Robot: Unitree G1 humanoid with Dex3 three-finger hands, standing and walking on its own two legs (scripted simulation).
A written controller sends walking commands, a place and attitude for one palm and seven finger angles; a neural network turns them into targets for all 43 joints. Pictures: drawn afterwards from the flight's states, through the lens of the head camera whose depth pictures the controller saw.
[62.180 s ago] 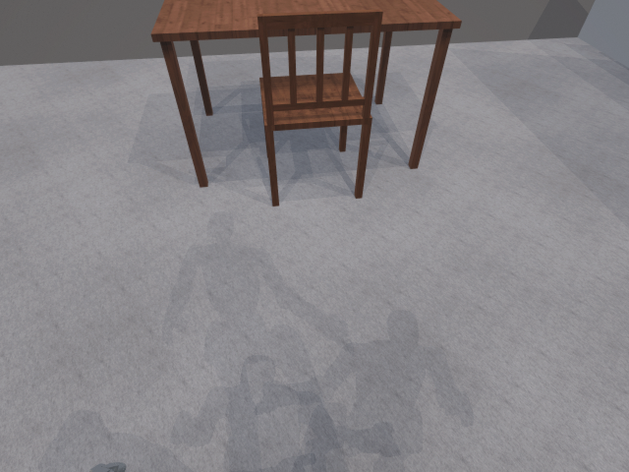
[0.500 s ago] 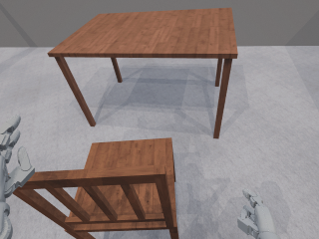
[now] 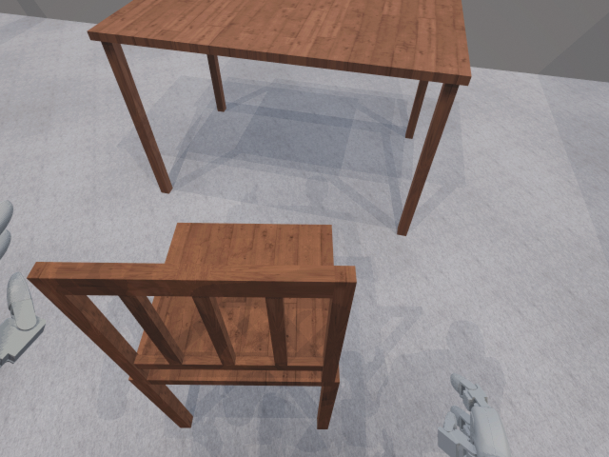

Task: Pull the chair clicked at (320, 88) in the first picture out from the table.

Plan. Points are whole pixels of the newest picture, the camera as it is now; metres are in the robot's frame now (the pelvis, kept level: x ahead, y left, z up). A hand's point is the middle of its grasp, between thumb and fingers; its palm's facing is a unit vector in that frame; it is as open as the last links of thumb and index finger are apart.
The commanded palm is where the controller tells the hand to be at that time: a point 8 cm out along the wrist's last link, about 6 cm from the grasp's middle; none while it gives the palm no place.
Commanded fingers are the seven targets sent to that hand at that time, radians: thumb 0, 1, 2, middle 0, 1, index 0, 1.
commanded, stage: step back with the hand held close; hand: left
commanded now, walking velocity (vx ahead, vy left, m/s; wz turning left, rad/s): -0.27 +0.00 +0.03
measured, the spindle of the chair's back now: (217, 330) +0.32 +0.18 -0.11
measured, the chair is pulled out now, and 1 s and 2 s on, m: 0.68 0.68 0.68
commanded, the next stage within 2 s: stop stepping back and stand still in 1.10 s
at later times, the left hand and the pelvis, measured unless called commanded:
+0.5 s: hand (11, 333) +0.18 +0.28 +0.17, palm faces +0.45 -0.69 -0.56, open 7.4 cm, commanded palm +0.11 +0.30 +0.18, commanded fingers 0.00 0.90 0.90 -0.20 -0.30 -0.20 -0.30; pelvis -0.02 +0.00 -0.01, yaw +2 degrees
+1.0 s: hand out of the picture +0.13 +0.25 +0.19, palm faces +0.37 -0.76 -0.54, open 7.4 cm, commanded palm +0.06 +0.29 +0.18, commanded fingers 0.00 0.90 0.90 -0.20 -0.30 -0.20 -0.30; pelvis -0.08 -0.01 +0.01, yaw -1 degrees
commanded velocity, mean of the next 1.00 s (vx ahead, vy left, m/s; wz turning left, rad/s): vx -0.38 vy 0.00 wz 0.00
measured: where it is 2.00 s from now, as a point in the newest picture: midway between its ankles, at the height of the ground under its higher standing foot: outside the picture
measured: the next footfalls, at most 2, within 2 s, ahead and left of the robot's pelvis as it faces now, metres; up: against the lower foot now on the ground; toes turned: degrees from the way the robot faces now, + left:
left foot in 0.70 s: +0.02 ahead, +0.12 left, +0.00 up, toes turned +1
right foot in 1.04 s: -0.11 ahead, -0.17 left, +0.00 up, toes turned -3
